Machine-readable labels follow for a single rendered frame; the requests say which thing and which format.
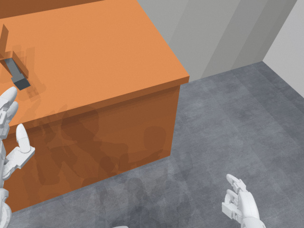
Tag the counter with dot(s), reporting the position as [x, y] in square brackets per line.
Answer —
[103, 97]

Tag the robot left forearm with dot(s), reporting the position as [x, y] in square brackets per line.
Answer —
[5, 211]

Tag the robot right forearm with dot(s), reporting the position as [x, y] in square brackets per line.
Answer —
[251, 222]

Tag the tap lever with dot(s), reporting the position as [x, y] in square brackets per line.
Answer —
[18, 78]

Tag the robot left hand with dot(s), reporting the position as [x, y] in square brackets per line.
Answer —
[19, 156]

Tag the robot right hand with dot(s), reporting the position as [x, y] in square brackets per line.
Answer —
[243, 205]

